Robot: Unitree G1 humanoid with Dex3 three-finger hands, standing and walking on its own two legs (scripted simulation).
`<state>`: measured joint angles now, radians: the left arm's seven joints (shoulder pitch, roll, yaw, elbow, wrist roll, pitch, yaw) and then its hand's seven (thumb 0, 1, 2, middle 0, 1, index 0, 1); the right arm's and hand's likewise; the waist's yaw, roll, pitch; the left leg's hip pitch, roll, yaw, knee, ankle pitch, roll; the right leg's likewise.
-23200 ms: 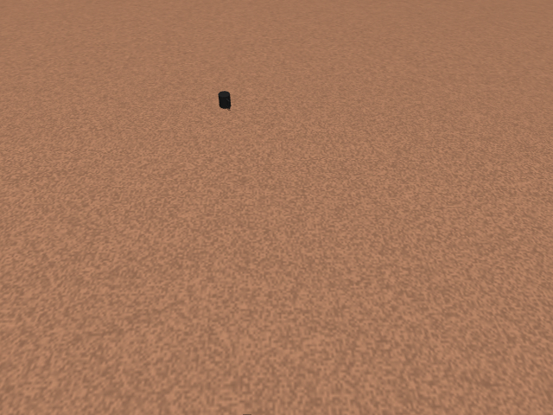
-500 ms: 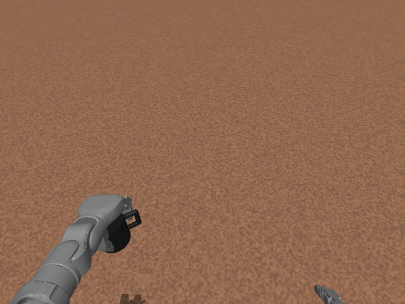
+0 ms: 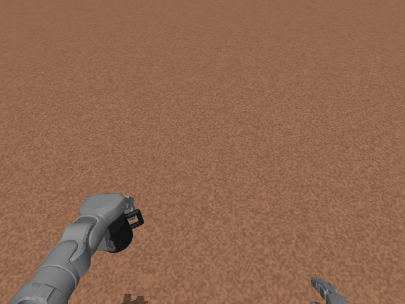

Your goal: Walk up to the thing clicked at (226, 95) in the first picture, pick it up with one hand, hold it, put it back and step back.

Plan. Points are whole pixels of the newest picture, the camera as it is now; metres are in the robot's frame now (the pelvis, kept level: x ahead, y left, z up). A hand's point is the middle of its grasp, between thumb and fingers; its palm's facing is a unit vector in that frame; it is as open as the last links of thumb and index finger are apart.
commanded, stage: hold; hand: left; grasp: from above
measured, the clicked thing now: (119, 226) +0.31 +0.22 -0.07
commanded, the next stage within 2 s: crouch in 0.24 s
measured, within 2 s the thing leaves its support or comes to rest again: neither
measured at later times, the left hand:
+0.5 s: hand (109, 227) +0.29 +0.23 -0.05, palm faces -0.46 -0.06 -0.89, open 9.5 cm
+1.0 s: hand (129, 242) +0.34 +0.24 -0.24, palm faces -0.42 +0.03 -0.91, open 9.5 cm
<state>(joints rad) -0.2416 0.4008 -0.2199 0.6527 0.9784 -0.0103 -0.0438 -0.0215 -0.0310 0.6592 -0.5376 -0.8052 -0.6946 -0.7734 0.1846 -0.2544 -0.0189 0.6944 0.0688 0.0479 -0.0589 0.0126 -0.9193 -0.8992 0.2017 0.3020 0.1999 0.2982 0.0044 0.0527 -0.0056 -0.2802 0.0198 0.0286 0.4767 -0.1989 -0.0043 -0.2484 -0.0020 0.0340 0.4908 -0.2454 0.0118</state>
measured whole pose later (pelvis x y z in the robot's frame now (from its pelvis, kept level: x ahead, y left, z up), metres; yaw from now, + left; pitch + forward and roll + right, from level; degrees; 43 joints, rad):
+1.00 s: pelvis -0.03 +0.00 -0.12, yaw +0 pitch +23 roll -2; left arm -0.57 0.41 -0.11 1.18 1.17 -0.07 0.37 -0.01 -0.05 0.72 -0.50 -0.85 -0.67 -0.83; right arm 0.26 -0.28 -0.08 0.73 -0.02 0.01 -0.01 0.01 -0.91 -0.89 0.20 0.30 0.20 0.30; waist -0.11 0.02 -0.16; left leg -1.21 0.03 -0.02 1.29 -0.48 0.00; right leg -1.15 0.02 0.00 1.27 -0.53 0.02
